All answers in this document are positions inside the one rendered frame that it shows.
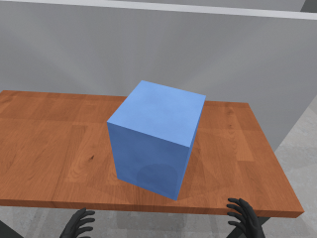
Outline right robot hand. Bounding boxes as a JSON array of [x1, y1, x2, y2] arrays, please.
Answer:
[[226, 197, 265, 238]]

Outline table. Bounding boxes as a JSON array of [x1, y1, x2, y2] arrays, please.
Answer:
[[0, 90, 305, 238]]

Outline carton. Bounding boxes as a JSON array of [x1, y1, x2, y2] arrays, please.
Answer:
[[107, 80, 206, 201]]

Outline left robot hand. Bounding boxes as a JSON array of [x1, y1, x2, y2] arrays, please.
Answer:
[[59, 207, 95, 238]]

